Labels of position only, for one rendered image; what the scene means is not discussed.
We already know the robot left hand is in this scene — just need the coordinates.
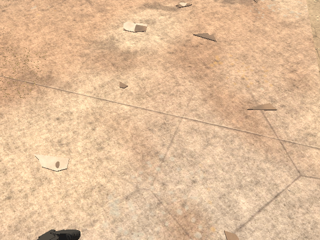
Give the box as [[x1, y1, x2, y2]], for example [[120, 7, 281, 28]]
[[37, 229, 81, 240]]

